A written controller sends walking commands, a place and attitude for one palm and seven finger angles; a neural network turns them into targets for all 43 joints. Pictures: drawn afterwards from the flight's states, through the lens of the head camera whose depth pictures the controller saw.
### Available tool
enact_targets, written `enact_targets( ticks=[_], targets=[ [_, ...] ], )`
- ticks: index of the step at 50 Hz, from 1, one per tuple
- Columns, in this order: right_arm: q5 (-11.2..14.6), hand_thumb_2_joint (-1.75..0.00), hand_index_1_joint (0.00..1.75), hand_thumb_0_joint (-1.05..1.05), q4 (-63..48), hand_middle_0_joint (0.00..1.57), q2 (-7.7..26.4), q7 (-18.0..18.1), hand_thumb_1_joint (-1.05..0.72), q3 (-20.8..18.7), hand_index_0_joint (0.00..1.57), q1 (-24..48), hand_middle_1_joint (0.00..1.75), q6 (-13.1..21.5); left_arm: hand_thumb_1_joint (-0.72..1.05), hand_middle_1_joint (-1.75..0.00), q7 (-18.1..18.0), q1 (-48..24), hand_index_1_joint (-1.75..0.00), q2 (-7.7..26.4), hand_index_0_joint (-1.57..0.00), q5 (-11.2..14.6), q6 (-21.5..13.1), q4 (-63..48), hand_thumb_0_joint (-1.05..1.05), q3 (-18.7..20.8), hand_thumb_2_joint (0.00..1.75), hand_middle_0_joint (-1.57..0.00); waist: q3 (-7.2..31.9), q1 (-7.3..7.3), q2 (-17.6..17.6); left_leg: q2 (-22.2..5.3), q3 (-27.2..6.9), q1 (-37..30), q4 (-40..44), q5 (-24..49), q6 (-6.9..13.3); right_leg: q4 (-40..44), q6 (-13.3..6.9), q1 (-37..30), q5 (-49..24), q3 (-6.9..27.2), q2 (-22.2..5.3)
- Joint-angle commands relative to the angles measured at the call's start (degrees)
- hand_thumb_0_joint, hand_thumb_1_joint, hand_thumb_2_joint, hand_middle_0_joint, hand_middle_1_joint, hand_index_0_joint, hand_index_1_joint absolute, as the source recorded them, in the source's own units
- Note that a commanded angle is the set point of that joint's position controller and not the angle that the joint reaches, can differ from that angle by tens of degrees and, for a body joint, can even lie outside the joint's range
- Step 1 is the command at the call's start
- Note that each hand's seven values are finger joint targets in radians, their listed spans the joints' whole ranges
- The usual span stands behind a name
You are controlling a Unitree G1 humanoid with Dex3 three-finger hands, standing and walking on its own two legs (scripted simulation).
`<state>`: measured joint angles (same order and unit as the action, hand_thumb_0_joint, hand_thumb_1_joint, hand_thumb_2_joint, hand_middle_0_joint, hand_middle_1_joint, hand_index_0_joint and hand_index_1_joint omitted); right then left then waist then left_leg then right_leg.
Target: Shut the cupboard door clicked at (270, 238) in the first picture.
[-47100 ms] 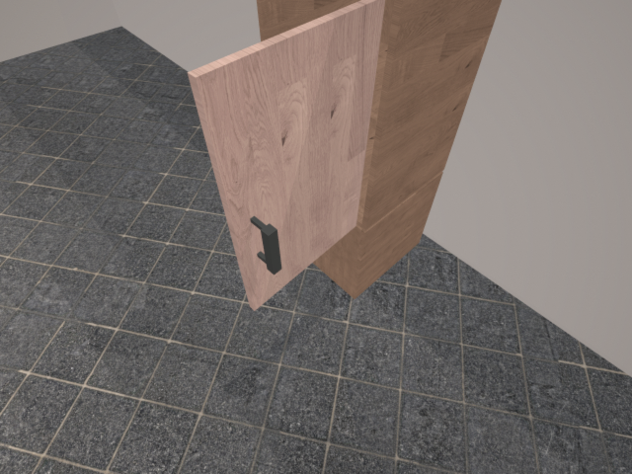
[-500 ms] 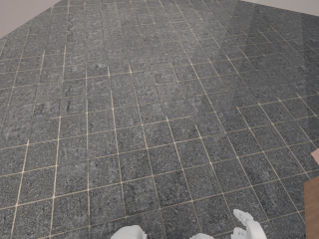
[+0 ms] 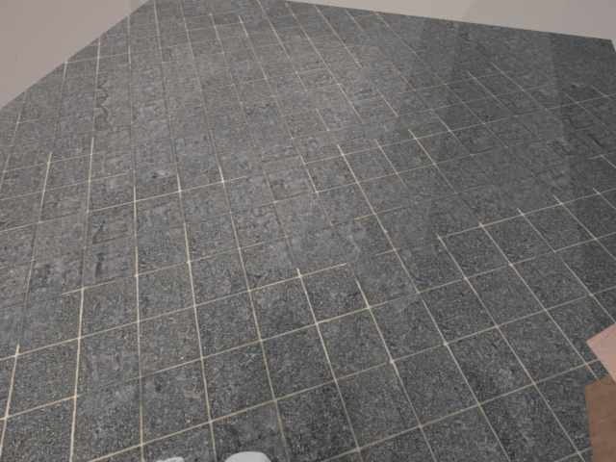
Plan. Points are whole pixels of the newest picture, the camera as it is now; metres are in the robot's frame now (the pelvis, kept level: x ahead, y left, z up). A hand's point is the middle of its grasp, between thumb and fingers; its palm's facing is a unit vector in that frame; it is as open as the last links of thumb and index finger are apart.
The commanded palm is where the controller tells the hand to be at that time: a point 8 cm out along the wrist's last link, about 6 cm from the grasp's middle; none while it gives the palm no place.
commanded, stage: turn to face it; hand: left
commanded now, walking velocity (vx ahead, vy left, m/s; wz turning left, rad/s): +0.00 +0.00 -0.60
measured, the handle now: out of the picture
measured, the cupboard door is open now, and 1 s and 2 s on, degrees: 33 33 33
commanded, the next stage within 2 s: take the last steps up to it in 1.94 s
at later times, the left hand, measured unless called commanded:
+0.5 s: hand (178, 436) +0.17 +0.21 -0.16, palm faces -0.24 -0.94 -0.22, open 7.4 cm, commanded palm none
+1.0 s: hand (231, 398) +0.23 +0.14 -0.18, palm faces -0.53 -0.83 -0.19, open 7.4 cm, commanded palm none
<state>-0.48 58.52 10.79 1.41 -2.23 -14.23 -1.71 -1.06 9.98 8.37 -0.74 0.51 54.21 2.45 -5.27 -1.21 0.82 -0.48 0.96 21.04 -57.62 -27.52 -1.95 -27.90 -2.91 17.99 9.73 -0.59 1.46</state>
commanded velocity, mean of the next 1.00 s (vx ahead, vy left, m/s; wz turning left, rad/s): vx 0.00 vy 0.00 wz -0.60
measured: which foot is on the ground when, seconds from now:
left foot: up 0.00-0.20, down 0.22-0.60, up 0.62-0.94, down 0.96-1.00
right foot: down 0.00-0.24, up 0.26-0.58, down 0.60-0.96, up 0.98-1.00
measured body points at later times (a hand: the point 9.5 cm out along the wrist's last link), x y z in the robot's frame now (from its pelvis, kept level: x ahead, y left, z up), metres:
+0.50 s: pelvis +0.03 +0.03 +0.00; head +0.07 +0.03 +0.45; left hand +0.19 +0.26 -0.14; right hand +0.03 -0.23 -0.13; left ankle +0.04 +0.14 -0.74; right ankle +0.00 -0.11 -0.69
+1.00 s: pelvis +0.05 +0.02 -0.01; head +0.10 +0.02 +0.44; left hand +0.26 +0.19 -0.16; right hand -0.02 -0.24 -0.13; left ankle +0.14 +0.11 -0.74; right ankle -0.02 -0.10 -0.72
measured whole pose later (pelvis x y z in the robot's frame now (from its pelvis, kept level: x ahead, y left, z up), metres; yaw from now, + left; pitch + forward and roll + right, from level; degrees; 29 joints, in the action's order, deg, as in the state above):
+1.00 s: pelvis +0.05 +0.02 -0.01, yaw -35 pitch +1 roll -1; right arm -0.9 49.9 12.8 1.2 -1.5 -11.0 -0.6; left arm 1.0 10.9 13.7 -0.7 4.5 50.7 4.0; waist -3.9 0.2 -2.2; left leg -2.5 2.2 19.1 -34.2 -15.5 -1.3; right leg -41.0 0.7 21.3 23.8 5.8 2.9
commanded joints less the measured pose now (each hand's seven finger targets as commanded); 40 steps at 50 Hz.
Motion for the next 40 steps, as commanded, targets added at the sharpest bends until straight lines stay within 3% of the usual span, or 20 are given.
enact_targets(
  ticks=[1,6,9,10,11,12,14,15,17,21,24,26,28,29,30,31,33,35,37,40],
  targets=[
    [-0.62,-0.90,0.30,0.00,-3.67,0.20,2.69,0.11,-0.90,-1.22,0.20,-2.43,0.30,-0.08,0.90,-0.30,-0.39,2.54,-0.30,11.11,-0.20,-0.87,-0.29,-3.47,0.00,3.82,0.90,-0.20,7.45,0.73,-5.62,-1.60,-0.53,2.27,2.77,4.03,-0.72,12.43,-7.53,-4.37,-8.59,16.12,-13.42],
    [0.02,-0.90,0.30,0.00,-6.17,0.20,3.29,0.49,-0.90,-1.49,0.20,-0.63,0.30,0.78,0.90,-0.30,0.03,3.33,-0.30,12.81,-0.20,-0.95,0.40,-3.96,0.00,4.75,0.90,-0.20,9.16,1.69,-8.17,-0.08,-0.59,-0.41,16.39,3.40,-0.36,10.20,-7.91,-6.68,-7.55,21.26,-12.47],
    [0.21,-0.90,0.30,0.00,-5.79,0.20,4.44,0.94,-0.90,-1.60,0.20,-4.30,0.30,1.65,0.90,-0.30,0.29,0.85,-0.30,12.50,-0.20,-0.37,1.01,-4.94,0.00,4.83,0.90,-0.20,9.30,-0.97,-7.87,-0.16,-0.43,-12.65,30.57,11.84,-0.03,6.78,-4.00,1.49,-2.83,20.79,-9.44],
    [0.08,-0.90,0.30,0.00,-5.79,0.20,6.42,1.19,-0.90,-1.95,0.20,-4.89,0.30,2.15,0.90,-0.30,0.41,0.71,-0.30,10.61,-0.20,-0.11,1.18,-5.56,0.00,4.41,0.90,-0.20,9.32,-1.23,-3.31,-4.72,-4.50,-18.24,36.93,11.39,1.30,2.85,-1.47,7.70,2.49,17.71,-5.21],
    [-0.81,-0.90,0.30,0.00,-6.76,0.20,11.49,1.40,-0.90,-2.64,0.20,-4.71,0.30,2.49,0.90,-0.30,0.98,1.44,-0.30,7.76,-0.20,0.38,1.30,-6.68,0.00,3.79,0.90,-0.20,7.71,-1.24,11.37,-17.12,-16.76,-21.05,42.11,13.59,5.86,-7.69,1.52,15.69,12.23,9.70,2.49],
    [-1.11,-0.90,0.30,0.00,-8.15,0.20,13.60,1.72,-0.90,-2.96,0.20,-4.42,0.30,2.09,0.90,-0.30,1.45,0.19,-0.30,8.47,-0.20,-0.02,1.09,-8.02,0.00,3.78,0.90,-0.20,6.07,-1.69,13.29,-26.20,-22.38,-16.64,44.22,19.69,11.45,-20.48,3.66,16.45,23.03,2.45,2.56],
    [-1.53,-0.90,0.30,0.00,-8.73,0.20,11.15,1.84,-0.90,-2.14,0.20,-0.31,0.30,2.32,0.90,-0.30,1.98,0.35,-0.30,10.36,-0.20,-0.90,1.99,-6.39,0.00,4.74,0.90,-0.20,4.13,0.68,9.00,-22.61,-15.08,-12.48,41.35,33.63,11.87,-35.39,4.93,15.49,19.43,4.02,-0.36],
    [-1.28,-0.90,0.30,0.00,-9.63,0.20,10.32,1.88,-0.90,-1.74,0.20,2.44,0.30,2.41,0.90,-0.30,2.30,1.80,-0.30,9.91,-0.20,-0.71,2.06,-6.01,0.00,4.53,0.90,-0.20,4.13,2.07,7.74,-20.72,-10.08,-12.85,39.42,38.36,11.24,-36.77,5.33,15.63,18.35,2.63,-1.43],
    [-1.43,-0.90,0.30,0.00,-9.67,0.20,10.40,1.77,-0.90,-1.75,0.20,2.68,0.30,2.35,0.90,-0.30,2.72,1.84,-0.30,8.74,-0.20,-0.35,2.57,-5.96,0.00,3.99,0.90,-0.20,4.89,2.09,6.99,-17.95,-3.46,-15.80,37.71,42.71,10.05,-34.55,6.14,14.67,16.16,0.91,-2.21],
    [-1.32,-0.90,0.30,0.00,-8.14,0.20,11.18,1.26,-0.90,-2.53,0.20,-0.86,0.30,2.15,0.90,-0.30,3.08,-1.86,-0.30,7.77,-0.20,-0.41,2.61,-7.72,0.00,3.24,0.90,-0.20,4.70,-0.28,9.75,-18.19,1.16,-17.96,35.75,45.03,9.46,-23.43,5.82,10.57,13.99,-2.74,-2.74],
    [-1.29,-0.90,0.30,0.00,-7.97,0.20,12.54,0.84,-0.90,-3.11,0.20,-0.97,0.30,1.85,0.90,-0.30,3.15,-2.67,-0.30,8.11,-0.20,-0.52,2.42,-8.42,0.00,3.14,0.90,-0.20,4.58,-0.85,11.33,-19.10,2.54,-16.81,34.16,43.89,8.96,-17.90,4.94,6.49,13.90,-4.72,-1.88],
    [-1.32,-0.90,0.30,0.00,-8.25,0.20,13.16,0.61,-0.90,-3.44,0.20,-0.35,0.30,1.69,0.90,-0.30,3.10,-2.43,-0.30,8.65,-0.20,-0.56,2.18,-8.72,0.00,3.12,0.90,-0.20,4.40,-0.41,11.71,-19.80,3.15,-15.29,32.19,42.74,8.02,-13.10,4.15,3.05,12.86,-5.33,-1.65],
    [-0.91,-0.90,0.30,0.00,-8.95,0.20,13.95,0.35,-0.90,-3.69,0.20,1.90,0.30,1.54,0.90,-0.30,3.02,2.25,-0.30,10.34,-0.20,-0.61,1.67,-7.62,0.00,3.58,0.90,-0.20,5.99,2.59,9.00,-17.90,6.13,-11.22,24.87,38.17,4.71,-2.19,3.07,-6.24,2.51,-5.89,-1.44],
    [-0.39,-0.90,0.30,0.00,-9.73,0.20,12.66,-0.04,-0.90,-3.63,0.20,2.28,0.30,1.51,0.90,-0.30,2.65,7.06,-0.30,13.87,-0.20,-0.90,1.05,-6.39,0.00,4.31,0.90,-0.20,9.26,4.90,1.42,-14.72,9.22,-5.15,15.15,29.60,1.57,3.58,1.03,-15.84,-8.79,0.40,-6.63],
    [-0.14,-0.90,0.30,0.00,-12.48,0.20,7.30,-0.39,-0.90,-2.32,0.20,3.94,0.30,1.39,0.90,-0.30,1.69,10.19,-0.30,20.49,-0.20,-1.31,0.24,-5.59,0.00,5.59,0.90,-0.20,9.29,6.36,-18.01,-4.72,11.60,11.64,0.39,-5.49,-1.97,6.61,-5.63,-23.74,-29.77,21.54,-21.90],
    [-0.23,-0.90,0.30,0.00,-13.54,0.20,8.90,0.32,-0.90,-1.75,0.20,5.86,0.30,0.35,0.90,-0.30,1.03,12.33,-0.30,21.63,-0.20,-0.20,0.38,-5.05,0.00,5.32,0.90,-0.20,9.72,7.34,-14.26,-4.18,1.90,13.07,-7.58,-10.34,-1.93,6.92,-10.58,-19.27,-33.70,24.32,-25.56],
    [-0.17,-0.90,0.30,0.00,-12.94,0.20,9.23,0.68,-0.90,-1.89,0.20,7.42,0.30,0.39,0.90,-0.30,0.19,5.63,-0.30,18.31,-0.20,-0.40,0.64,-6.79,0.00,5.02,0.90,-0.20,7.56,4.89,-15.19,-5.45,-2.72,17.23,-12.42,-3.79,-2.12,7.45,-10.75,-16.64,-23.94,22.87,-20.76],
    [-0.33,-0.90,0.30,0.00,-11.19,0.20,8.74,0.11,-0.90,-1.85,0.20,5.21,0.30,0.28,0.90,-0.30,0.03,0.47,-0.30,15.76,-0.20,-0.44,0.79,-8.42,0.00,4.23,0.90,-0.20,8.90,2.07,-9.54,-6.02,-1.90,12.27,-9.05,2.46,-2.82,6.29,-8.40,-12.87,-20.56,15.52,-16.43],
    [-0.44,-0.90,0.30,0.00,-10.81,0.20,7.84,-0.12,-0.90,-1.71,0.20,4.05,0.30,-0.09,0.90,-0.30,0.20,-0.11,-0.30,15.91,-0.20,-0.75,0.67,-8.97,0.00,4.04,0.90,-0.20,8.66,1.59,-8.52,-4.67,-0.50,8.19,-3.06,3.55,-3.12,6.84,-7.89,-8.93,-17.98,14.41,-14.86],
    [-0.26,-0.90,0.30,0.00,-11.25,0.20,7.30,-0.25,-0.90,-1.64,0.20,3.91,0.30,0.04,0.90,-0.30,0.49,0.38,-0.30,16.80,-0.20,-1.00,0.84,-8.47,0.00,4.30,0.90,-0.20,7.80,1.76,-7.94,-3.14,0.28,5.88,4.75,3.80,-3.02,7.31,-8.10,-7.73,-13.72,16.76,-14.28]
  ],
)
